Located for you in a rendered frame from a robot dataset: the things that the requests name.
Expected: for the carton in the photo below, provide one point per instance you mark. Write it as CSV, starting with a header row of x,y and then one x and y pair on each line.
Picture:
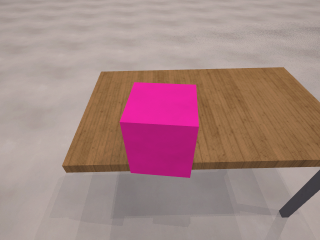
x,y
160,126

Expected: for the table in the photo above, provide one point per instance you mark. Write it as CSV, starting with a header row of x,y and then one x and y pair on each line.
x,y
248,118

